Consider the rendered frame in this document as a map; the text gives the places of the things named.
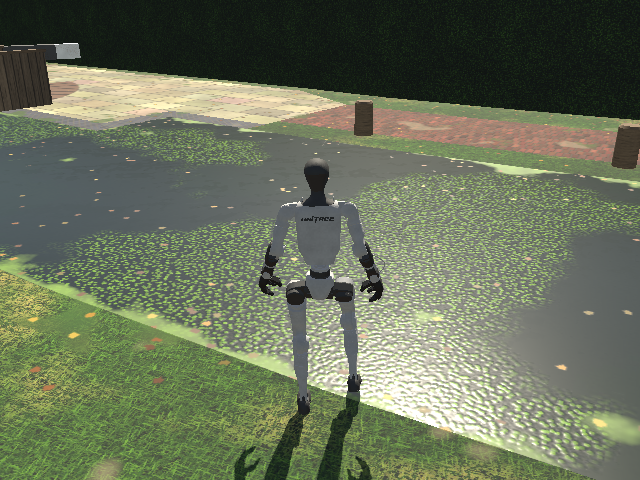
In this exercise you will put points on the left robot forearm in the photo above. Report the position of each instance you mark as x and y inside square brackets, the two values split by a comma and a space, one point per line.
[269, 264]

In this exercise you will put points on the left robot upper arm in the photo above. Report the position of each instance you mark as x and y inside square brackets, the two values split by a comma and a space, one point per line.
[286, 212]

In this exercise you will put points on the right robot upper arm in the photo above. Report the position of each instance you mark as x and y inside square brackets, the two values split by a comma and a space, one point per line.
[350, 211]

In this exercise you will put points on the robot left shin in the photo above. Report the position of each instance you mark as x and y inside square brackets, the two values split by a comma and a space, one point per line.
[301, 369]

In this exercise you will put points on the left robot foot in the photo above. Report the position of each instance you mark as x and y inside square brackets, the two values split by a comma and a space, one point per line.
[304, 406]

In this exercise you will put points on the right robot forearm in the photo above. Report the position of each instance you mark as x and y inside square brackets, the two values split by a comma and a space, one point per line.
[369, 265]

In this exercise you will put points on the robot left hand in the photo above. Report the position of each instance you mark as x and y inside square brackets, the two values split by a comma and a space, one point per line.
[273, 281]

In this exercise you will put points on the robot right hand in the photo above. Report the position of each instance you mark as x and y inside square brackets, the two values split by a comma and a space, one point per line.
[378, 287]

